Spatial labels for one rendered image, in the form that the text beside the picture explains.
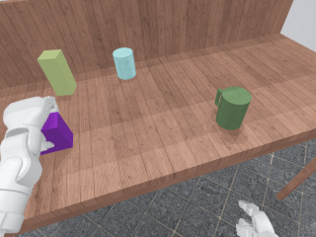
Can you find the table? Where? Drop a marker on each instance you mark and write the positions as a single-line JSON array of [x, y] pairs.
[[135, 136]]

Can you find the robot left forearm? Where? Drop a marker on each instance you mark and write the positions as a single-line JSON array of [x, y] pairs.
[[20, 169]]

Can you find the robot right hand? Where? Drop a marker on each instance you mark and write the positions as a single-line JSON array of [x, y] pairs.
[[259, 223]]

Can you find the robot left hand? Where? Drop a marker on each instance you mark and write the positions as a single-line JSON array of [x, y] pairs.
[[31, 111]]

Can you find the sponge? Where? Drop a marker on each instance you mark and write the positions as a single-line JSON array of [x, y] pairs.
[[56, 131]]

